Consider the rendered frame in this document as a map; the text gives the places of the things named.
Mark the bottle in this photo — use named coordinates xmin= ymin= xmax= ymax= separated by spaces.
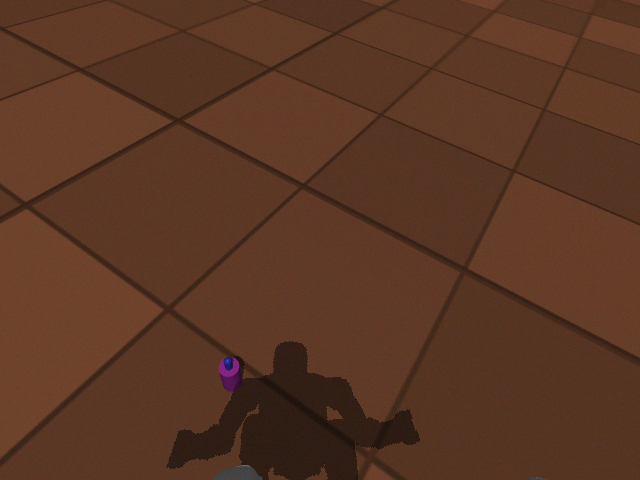
xmin=218 ymin=357 xmax=242 ymax=392

